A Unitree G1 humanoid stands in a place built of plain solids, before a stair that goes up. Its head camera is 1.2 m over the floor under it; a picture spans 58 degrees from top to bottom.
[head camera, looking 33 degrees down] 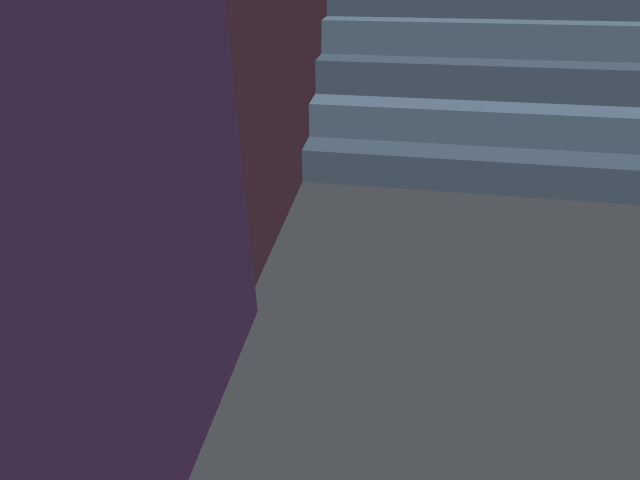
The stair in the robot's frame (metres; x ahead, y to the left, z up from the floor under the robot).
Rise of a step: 0.21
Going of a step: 0.26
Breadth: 3.45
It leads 9 degrees to the right of straight ahead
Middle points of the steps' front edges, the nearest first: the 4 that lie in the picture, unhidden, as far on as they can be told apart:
2.26 -1.58 0.21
2.52 -1.62 0.43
2.77 -1.66 0.64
3.02 -1.70 0.85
